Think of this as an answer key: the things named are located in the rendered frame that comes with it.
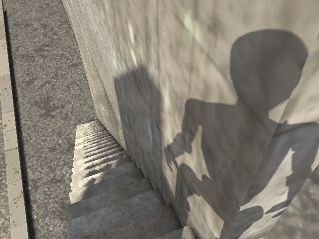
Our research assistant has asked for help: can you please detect stairs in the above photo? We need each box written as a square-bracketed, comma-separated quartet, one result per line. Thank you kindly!
[65, 119, 197, 239]

